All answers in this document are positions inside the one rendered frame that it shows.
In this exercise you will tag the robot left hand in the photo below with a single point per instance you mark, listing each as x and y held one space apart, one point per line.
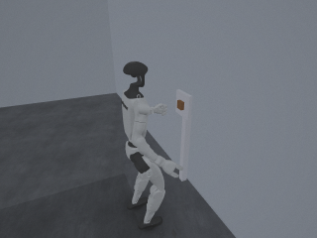
161 109

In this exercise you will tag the robot right hand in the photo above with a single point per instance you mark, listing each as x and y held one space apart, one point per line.
170 166

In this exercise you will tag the robot left forearm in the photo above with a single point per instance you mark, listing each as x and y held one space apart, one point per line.
152 110

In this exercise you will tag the humanoid robot head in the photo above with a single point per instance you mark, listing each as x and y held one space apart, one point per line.
138 70

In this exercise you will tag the button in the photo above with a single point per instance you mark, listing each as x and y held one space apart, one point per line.
180 104

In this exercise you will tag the humanoid robot torso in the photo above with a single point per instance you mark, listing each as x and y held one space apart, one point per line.
128 105

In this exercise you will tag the robot right forearm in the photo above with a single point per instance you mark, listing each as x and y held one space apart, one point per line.
145 149

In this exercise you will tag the right robot upper arm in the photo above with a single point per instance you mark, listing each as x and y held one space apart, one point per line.
142 111

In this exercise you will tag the panel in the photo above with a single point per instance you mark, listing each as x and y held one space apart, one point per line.
185 130

